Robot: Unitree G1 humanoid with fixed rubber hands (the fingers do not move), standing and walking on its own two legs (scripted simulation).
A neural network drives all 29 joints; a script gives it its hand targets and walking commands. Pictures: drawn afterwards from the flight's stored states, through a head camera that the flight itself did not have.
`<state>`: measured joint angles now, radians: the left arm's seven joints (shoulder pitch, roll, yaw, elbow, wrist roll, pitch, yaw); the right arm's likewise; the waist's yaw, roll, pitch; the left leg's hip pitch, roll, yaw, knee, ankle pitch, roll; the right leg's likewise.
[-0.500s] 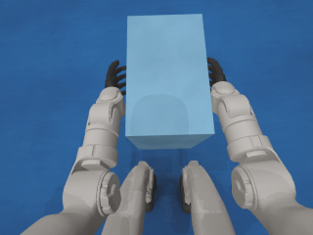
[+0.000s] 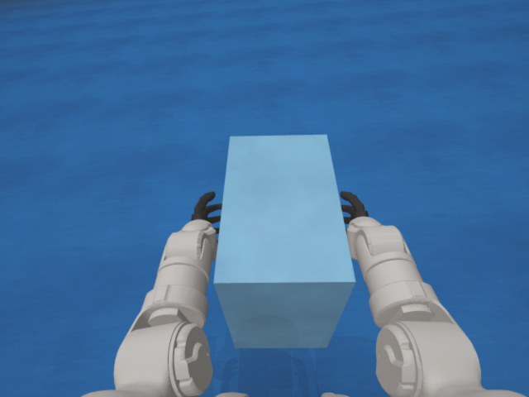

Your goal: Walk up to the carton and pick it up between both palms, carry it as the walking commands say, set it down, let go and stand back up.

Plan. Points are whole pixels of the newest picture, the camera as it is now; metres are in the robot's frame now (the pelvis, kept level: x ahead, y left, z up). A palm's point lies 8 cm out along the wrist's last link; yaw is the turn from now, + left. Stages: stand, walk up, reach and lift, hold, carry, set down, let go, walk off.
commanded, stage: reach and lift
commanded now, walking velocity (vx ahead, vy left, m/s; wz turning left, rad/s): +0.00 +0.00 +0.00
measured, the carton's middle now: (279, 244) +0.37 +0.03 +0.02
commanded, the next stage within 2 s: hold in 1.30 s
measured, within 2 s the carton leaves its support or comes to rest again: neither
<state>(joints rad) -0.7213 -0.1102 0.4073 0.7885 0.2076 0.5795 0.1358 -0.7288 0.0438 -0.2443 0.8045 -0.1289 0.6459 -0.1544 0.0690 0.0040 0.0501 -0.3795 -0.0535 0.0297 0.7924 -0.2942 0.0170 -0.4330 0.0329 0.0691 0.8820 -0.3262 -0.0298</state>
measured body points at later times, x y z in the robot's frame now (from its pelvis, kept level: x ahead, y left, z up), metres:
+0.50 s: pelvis +0.03 +0.01 +0.02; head -0.01 -0.01 +0.46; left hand +0.36 +0.16 +0.07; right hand +0.38 -0.10 +0.06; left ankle +0.09 +0.12 -0.70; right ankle +0.10 -0.09 -0.70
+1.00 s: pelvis +0.03 +0.01 +0.02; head +0.00 -0.01 +0.46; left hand +0.36 +0.15 +0.06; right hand +0.37 -0.11 +0.05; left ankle +0.09 +0.12 -0.70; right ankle +0.10 -0.09 -0.70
